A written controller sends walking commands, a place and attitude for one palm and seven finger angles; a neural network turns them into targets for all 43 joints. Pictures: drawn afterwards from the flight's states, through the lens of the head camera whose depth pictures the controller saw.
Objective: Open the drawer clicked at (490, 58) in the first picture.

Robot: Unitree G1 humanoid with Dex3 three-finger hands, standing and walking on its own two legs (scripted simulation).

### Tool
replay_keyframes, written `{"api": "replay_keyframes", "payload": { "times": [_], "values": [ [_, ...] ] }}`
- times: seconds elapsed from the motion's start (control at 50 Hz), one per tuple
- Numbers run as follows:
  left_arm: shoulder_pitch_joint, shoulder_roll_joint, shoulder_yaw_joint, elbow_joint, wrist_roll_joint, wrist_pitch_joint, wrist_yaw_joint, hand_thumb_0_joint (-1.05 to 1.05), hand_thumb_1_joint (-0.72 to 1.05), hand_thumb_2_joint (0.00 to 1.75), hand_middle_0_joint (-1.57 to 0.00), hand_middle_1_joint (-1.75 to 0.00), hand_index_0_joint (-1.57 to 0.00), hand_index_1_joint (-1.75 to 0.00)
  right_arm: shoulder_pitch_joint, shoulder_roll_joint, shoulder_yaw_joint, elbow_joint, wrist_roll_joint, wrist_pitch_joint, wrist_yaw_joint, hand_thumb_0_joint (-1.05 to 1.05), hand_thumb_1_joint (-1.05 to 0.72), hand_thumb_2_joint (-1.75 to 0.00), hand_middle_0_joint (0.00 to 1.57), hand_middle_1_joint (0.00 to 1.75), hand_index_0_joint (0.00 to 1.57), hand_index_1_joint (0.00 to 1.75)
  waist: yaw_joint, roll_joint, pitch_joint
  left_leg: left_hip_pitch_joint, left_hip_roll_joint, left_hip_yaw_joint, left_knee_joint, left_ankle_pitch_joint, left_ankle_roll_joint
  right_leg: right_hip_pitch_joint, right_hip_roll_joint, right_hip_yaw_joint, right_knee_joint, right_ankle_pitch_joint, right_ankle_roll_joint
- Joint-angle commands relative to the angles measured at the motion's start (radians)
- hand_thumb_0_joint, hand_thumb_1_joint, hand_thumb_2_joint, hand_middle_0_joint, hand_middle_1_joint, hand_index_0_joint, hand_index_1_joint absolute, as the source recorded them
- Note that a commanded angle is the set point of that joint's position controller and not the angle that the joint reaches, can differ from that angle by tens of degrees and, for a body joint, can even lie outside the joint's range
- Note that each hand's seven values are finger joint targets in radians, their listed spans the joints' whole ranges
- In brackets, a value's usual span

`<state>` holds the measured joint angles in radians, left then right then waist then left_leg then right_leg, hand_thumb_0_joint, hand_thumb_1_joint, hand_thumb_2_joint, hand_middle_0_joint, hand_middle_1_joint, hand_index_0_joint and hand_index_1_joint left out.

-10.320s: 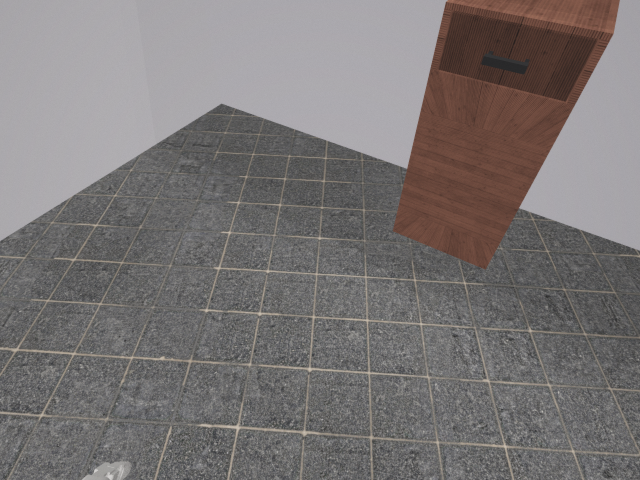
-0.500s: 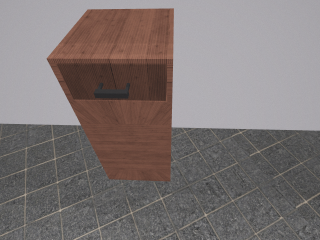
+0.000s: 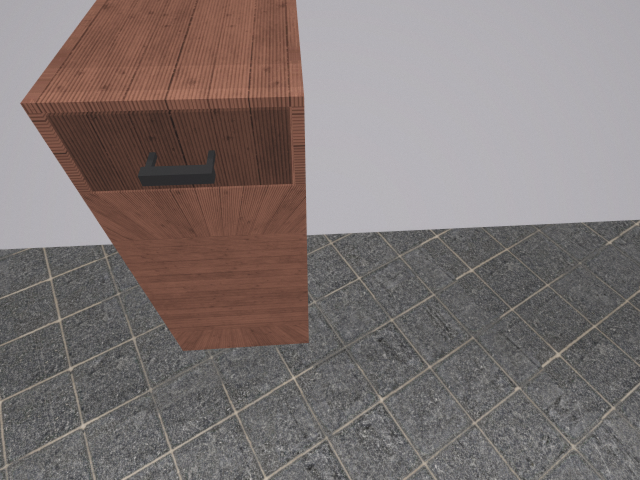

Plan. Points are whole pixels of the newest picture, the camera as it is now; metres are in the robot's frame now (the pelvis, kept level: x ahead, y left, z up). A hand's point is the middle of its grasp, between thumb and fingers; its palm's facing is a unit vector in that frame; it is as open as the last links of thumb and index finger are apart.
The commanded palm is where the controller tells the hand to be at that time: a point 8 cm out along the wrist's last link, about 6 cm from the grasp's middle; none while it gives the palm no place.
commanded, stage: come to a stop and stand still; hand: left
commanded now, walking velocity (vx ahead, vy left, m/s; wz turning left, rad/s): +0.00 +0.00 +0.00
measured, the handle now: (180, 166) +0.58 +0.24 +0.04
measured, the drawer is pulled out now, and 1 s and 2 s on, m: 0.00 0.00 0.00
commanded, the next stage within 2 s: look again from close up in 0.56 s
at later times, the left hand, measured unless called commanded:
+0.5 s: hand out of the picture +0.02 +0.13 -0.17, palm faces +0.06 -0.98 -0.20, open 7.2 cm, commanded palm none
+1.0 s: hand out of the picture +0.02 +0.16 -0.19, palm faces +0.03 -0.99 -0.16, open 7.4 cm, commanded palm none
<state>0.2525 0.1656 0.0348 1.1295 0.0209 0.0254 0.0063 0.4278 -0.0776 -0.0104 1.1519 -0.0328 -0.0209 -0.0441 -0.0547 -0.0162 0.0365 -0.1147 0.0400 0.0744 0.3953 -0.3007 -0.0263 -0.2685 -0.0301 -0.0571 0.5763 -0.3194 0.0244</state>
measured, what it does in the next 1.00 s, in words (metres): steps on the spot: right foot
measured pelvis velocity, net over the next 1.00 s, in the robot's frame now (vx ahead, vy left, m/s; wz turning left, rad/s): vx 0.02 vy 0.00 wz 0.00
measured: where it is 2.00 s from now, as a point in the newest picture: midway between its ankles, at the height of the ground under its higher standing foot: outside the picture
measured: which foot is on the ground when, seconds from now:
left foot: down 0.00-1.00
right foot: up 0.00-0.00, down 0.02-1.00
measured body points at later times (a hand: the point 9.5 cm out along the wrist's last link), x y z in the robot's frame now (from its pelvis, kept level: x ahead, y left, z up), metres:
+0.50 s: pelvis +0.04 -0.04 +0.00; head +0.06 -0.05 +0.45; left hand +0.02 +0.18 -0.16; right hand +0.06 -0.27 -0.16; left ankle -0.01 +0.11 -0.74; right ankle -0.02 -0.11 -0.74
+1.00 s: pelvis +0.02 +0.00 -0.01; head +0.01 +0.01 +0.44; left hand +0.02 +0.21 -0.17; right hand +0.04 -0.23 -0.16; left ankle +0.02 +0.09 -0.74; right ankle -0.02 -0.11 -0.74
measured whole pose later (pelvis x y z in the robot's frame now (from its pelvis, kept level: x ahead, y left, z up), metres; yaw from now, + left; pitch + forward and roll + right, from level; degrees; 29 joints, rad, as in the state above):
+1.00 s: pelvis +0.02 +0.00 -0.01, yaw +0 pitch -2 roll -1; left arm 0.32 0.14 -0.01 1.07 0.02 -0.01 0.04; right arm 0.27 -0.16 0.00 1.06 -0.02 0.00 -0.03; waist 0.01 -0.02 0.00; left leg -0.23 0.01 0.08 0.56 -0.30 0.04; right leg -0.15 0.01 -0.08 0.52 -0.34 -0.03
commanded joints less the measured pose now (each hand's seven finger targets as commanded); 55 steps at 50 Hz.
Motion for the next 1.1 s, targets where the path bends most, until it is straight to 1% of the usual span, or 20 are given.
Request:
{"api": "replay_keyframes", "payload": {
  "times": [0.0,0.02,0.04,0.06,0.12,0.2,0.24,0.28,0.34,0.4,0.62,0.64,0.66,0.68,0.72,0.76,0.8,0.84,0.92,1.08],
  "values": [
    [0.135,0.093,0.013,0.005,-0.014,-0.052,0.019,0.0,0.9,0.9,-0.2,-0.3,-0.2,-0.3,0.034,-0.091,-0.014,-0.03,0.027,-0.008,-0.005,0.0,-0.9,-0.9,0.2,0.3,0.2,0.3,0.073,-0.05,-0.075,-0.226,0.065,-0.038,0.085,0.093,0.026,0.338,-0.19,0.166,-0.204,0.439,-0.065],
    [0.135,0.13,0.014,0.014,-0.016,-0.053,0.023,0.0,0.9,0.9,-0.2,-0.3,-0.2,-0.3,0.026,-0.073,-0.009,-0.033,0.026,-0.003,-0.002,0.0,-0.9,-0.9,0.2,0.3,0.2,0.3,0.07,-0.114,-0.048,-0.249,0.028,-0.001,0.11,-0.103,0.009,0.303,-0.27,0.207,-0.226,0.492,-0.114],
    [0.127,0.126,0.015,0.009,-0.015,-0.053,0.026,0.0,0.9,0.9,-0.2,-0.3,-0.2,-0.3,0.01,-0.07,-0.011,-0.034,0.022,0.008,-0.004,0.0,-0.9,-0.9,0.2,0.3,0.2,0.3,0.073,-0.117,-0.035,-0.218,0.036,-0.013,0.171,-0.152,0.007,0.246,-0.277,0.21,-0.249,0.513,-0.152],
    [0.107,0.109,0.015,0.007,-0.013,-0.051,0.03,0.0,0.9,0.9,-0.2,-0.3,-0.2,-0.3,-0.001,-0.071,-0.012,-0.033,0.018,0.024,-0.004,0.0,-0.9,-0.9,0.2,0.3,0.2,0.3,0.069,-0.2,-0.01,-0.203,0.044,-0.023,0.232,-0.184,0.008,0.193,-0.253,0.207,-0.274,0.505,-0.157],
    [0.049,0.065,-0.001,-0.003,-0.013,-0.051,0.038,0.0,0.9,0.9,-0.2,-0.3,-0.2,-0.3,-0.003,-0.067,-0.011,-0.013,0.023,0.028,-0.005,0.0,-0.9,-0.9,0.2,0.3,0.2,0.3,0.049,-0.132,0.029,-0.207,0.065,-0.045,0.23,-0.141,0.007,0.197,-0.229,0.131,-0.224,0.734,-0.167],
    [-0.001,0.059,-0.006,-0.018,-0.023,-0.044,0.038,0.0,0.9,0.9,-0.2,-0.3,-0.2,-0.3,0.014,-0.074,-0.01,0.017,0.021,0.028,-0.003,0.0,-0.9,-0.9,0.2,0.3,0.2,0.3,0.021,-0.045,0.013,-0.031,0.068,-0.04,0.041,0.168,0.006,0.093,-0.159,0.077,-0.204,0.494,-0.121],
    [0.0,0.043,-0.01,-0.025,-0.025,-0.041,0.035,0.0,0.9,0.9,-0.2,-0.3,-0.2,-0.3,-0.017,-0.107,-0.01,0.016,0.016,0.02,-0.003,0.0,-0.9,-0.9,0.2,0.3,0.2,0.3,0.037,0.023,0.027,0.0,0.103,-0.064,0.014,0.328,0.019,0.066,-0.094,0.052,-0.211,0.368,-0.074],
    [0.001,0.053,-0.007,-0.022,-0.017,-0.031,0.034,0.0,0.9,0.9,-0.2,-0.3,-0.2,-0.3,-0.063,-0.108,-0.01,0.008,0.02,0.026,0.0,0.0,-0.9,-0.9,0.2,0.3,0.2,0.3,0.042,0.069,0.095,-0.028,0.103,-0.05,-0.004,0.25,0.017,0.035,-0.087,0.059,-0.254,0.25,-0.06],
    [0.047,0.07,-0.01,-0.005,-0.018,-0.04,0.036,0.0,0.9,0.9,-0.2,-0.3,-0.2,-0.3,-0.09,-0.115,-0.005,-0.002,0.019,0.022,-0.006,0.0,-0.9,-0.9,0.2,0.3,0.2,0.3,0.049,0.065,0.04,0.005,0.099,-0.036,0.014,0.351,0.018,0.114,-0.099,0.067,-0.239,0.462,-0.053],
    [0.065,0.076,-0.012,0.0,-0.017,-0.043,0.039,0.0,0.9,0.9,-0.2,-0.3,-0.2,-0.3,-0.106,-0.13,-0.005,-0.009,0.021,0.026,-0.008,0.0,-0.9,-0.9,0.2,0.3,0.2,0.3,0.046,0.02,0.004,0.035,0.094,-0.026,0.016,0.327,0.012,0.138,-0.105,0.069,-0.24,0.537,-0.046],
    [0.106,0.067,-0.017,0.012,-0.017,-0.047,0.043,0.0,0.9,0.9,-0.2,-0.3,-0.2,-0.3,-0.123,-0.143,-0.001,-0.011,0.023,0.023,-0.011,0.0,-0.9,-0.9,0.2,0.3,0.2,0.3,0.049,0.019,-0.005,0.059,0.095,-0.022,-0.01,0.325,0.015,0.161,-0.105,0.069,-0.252,0.549,-0.051],
    [0.224,0.106,-0.007,0.035,0.005,-0.086,0.082,0.0,0.9,0.9,-0.2,-0.3,-0.2,-0.3,-0.237,-0.179,-0.012,-0.09,0.033,0.004,0.008,0.0,-0.9,-0.9,0.2,0.3,0.2,0.3,0.108,-0.132,0.04,-0.165,0.063,0.043,0.296,0.132,0.002,0.169,-0.18,0.193,-0.237,1.106,0.066],
    [0.234,0.139,-0.01,0.001,0.002,-0.09,0.077,0.0,0.9,0.9,-0.2,-0.3,-0.2,-0.3,-0.229,-0.153,-0.007,-0.161,0.034,0.019,0.016,0.0,-0.9,-0.9,0.2,0.3,0.2,0.3,0.07,-0.13,0.021,-0.213,0.015,-0.007,0.333,-0.059,0.03,0.241,-0.218,0.171,-0.186,1.29,0.044],
    [0.208,0.116,-0.006,-0.021,0.006,-0.089,0.075,0.0,0.9,0.9,-0.2,-0.3,-0.2,-0.3,-0.175,-0.121,-0.01,-0.158,0.03,0.02,0.011,0.0,-0.9,-0.9,0.2,0.3,0.2,0.3,0.056,-0.154,-0.057,-0.252,0.002,-0.021,0.347,-0.1,0.052,0.322,-0.228,0.158,-0.141,1.365,0.013],
    [0.187,0.104,-0.011,-0.054,0.007,-0.084,0.069,0.0,0.9,0.9,-0.2,-0.3,-0.2,-0.3,-0.161,-0.114,-0.008,-0.156,0.028,0.006,0.015,0.0,-0.9,-0.9,0.2,0.3,0.2,0.3,0.053,-0.091,-0.142,-0.246,-0.007,-0.009,0.26,-0.089,0.057,0.367,-0.197,0.101,-0.085,1.264,-0.114],
    [0.13,0.105,-0.011,-0.08,-0.003,-0.073,0.062,0.0,0.9,0.9,-0.2,-0.3,-0.2,-0.3,-0.082,-0.11,-0.007,-0.128,0.028,0.001,0.015,0.0,-0.9,-0.9,0.2,0.3,0.2,0.3,0.015,-0.055,-0.165,-0.102,-0.02,0.0,0.095,0.095,0.052,0.281,-0.149,0.058,-0.037,0.963,-0.112],
    [0.139,0.057,-0.021,-0.084,-0.012,-0.055,0.052,0.0,0.9,0.9,-0.2,-0.3,-0.2,-0.3,-0.074,-0.151,-0.008,-0.121,0.018,-0.003,0.008,0.0,-0.9,-0.9,0.2,0.3,0.2,0.3,0.036,0.052,-0.099,-0.045,0.067,-0.088,0.079,0.343,0.076,0.118,-0.084,0.061,-0.06,0.457,-0.077],
    [0.161,0.034,-0.024,-0.085,-0.005,-0.042,0.052,0.0,0.9,0.9,-0.2,-0.3,-0.2,-0.3,-0.111,-0.172,-0.004,-0.138,0.016,0.006,0.004,0.0,-0.9,-0.9,0.2,0.3,0.2,0.3,0.059,0.017,0.02,-0.116,0.106,-0.114,0.079,0.283,0.101,0.044,-0.055,0.066,-0.148,0.192,-0.074],
    [0.148,0.053,-0.026,-0.083,-0.003,-0.039,0.038,0.0,0.9,0.9,-0.2,-0.3,-0.2,-0.3,-0.115,-0.161,0.003,-0.134,0.014,0.008,0.01,0.0,-0.9,-0.9,0.2,0.3,0.2,0.3,0.063,0.083,0.113,-0.189,0.076,-0.141,0.012,0.105,0.092,0.004,-0.047,0.081,-0.164,0.057,-0.08],
    [0.143,0.058,-0.028,-0.096,-0.004,-0.034,0.03,0.0,0.9,0.9,-0.2,-0.3,-0.2,-0.3,-0.081,-0.186,0.005,-0.126,0.012,-0.003,0.013,0.0,-0.9,-0.9,0.2,0.3,0.2,0.3,0.065,0.063,0.049,-0.19,0.092,-0.19,-0.075,-0.003,0.106,0.051,-0.043,0.052,-0.139,0.042,-0.069]
  ]
}}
